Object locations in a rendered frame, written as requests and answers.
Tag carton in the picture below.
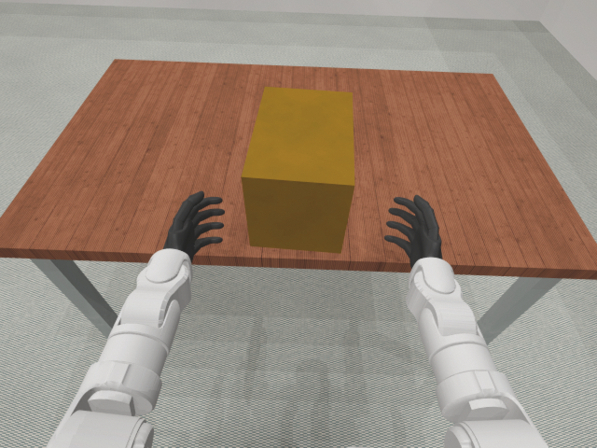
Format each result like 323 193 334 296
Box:
241 87 354 254

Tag robot left hand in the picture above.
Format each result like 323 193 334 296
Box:
163 191 225 263

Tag left robot upper arm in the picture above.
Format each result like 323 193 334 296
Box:
52 410 154 448

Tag right robot forearm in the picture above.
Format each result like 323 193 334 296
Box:
406 258 548 448

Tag robot right hand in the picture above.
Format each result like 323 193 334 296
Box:
384 195 442 269

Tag left robot forearm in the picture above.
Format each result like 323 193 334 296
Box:
46 248 193 448

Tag right robot upper arm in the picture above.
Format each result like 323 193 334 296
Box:
444 419 547 448

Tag table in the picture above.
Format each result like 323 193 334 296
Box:
0 59 597 345

